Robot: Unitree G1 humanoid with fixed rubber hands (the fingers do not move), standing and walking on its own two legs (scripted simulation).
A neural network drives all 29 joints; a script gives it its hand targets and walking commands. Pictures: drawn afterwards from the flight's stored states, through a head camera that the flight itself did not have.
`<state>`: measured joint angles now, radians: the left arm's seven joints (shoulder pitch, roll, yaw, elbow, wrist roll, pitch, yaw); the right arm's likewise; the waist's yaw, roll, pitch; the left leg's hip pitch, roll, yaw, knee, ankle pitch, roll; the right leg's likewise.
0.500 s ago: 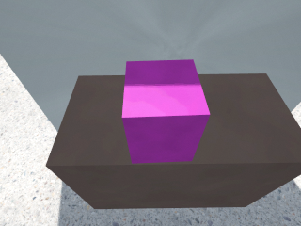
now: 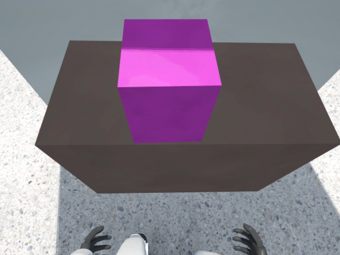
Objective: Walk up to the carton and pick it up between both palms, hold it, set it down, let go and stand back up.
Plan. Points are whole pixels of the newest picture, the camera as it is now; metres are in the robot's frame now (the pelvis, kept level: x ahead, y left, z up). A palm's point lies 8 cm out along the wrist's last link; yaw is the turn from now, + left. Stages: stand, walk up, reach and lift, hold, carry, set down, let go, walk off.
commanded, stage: reach and lift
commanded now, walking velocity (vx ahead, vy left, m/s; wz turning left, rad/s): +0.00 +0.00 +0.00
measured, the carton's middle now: (167, 87) +0.53 +0.05 +0.01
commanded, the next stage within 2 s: none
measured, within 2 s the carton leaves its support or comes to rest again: neither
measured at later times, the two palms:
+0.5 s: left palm (78, 254) +0.13 +0.23 -0.09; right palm (254, 252) +0.15 -0.16 -0.08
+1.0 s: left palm (87, 208) +0.22 +0.22 -0.06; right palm (259, 225) +0.20 -0.17 -0.06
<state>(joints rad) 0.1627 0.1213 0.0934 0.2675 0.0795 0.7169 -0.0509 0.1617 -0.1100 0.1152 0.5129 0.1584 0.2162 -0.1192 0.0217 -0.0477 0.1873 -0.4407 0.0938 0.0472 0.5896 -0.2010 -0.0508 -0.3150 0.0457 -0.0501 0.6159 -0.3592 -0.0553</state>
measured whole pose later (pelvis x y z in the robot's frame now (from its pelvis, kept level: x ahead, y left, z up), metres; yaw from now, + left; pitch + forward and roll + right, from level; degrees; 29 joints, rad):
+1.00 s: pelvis -0.03 +0.05 +0.00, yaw -4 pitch +2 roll +0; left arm -0.15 0.10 -0.05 0.69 -0.16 0.12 0.16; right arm -0.14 -0.16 -0.11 0.80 0.07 -0.04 0.07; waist 0.05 -0.01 0.03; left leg -0.44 0.04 0.11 0.58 -0.17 0.03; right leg -0.37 -0.01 0.02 0.64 -0.30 0.02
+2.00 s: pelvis +0.02 +0.01 +0.00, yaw -3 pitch +6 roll +0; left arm -0.23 0.21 0.07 0.73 -0.20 -0.26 0.03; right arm -0.32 -0.19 0.19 0.86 0.32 -0.38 -0.06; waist 0.03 -0.04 -0.06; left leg -0.45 0.05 0.05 0.57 -0.23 -0.03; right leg -0.36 0.02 -0.01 0.60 -0.36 -0.03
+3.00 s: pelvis +0.02 +0.02 +0.01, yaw -4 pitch +14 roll -1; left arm -0.74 0.27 0.13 0.67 -0.19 0.28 0.07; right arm -0.84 -0.30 0.09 0.84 0.38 0.13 -0.12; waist 0.07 0.01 -0.12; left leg -0.52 0.06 0.04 0.42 -0.14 -0.02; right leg -0.40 0.04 -0.01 0.39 -0.23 -0.02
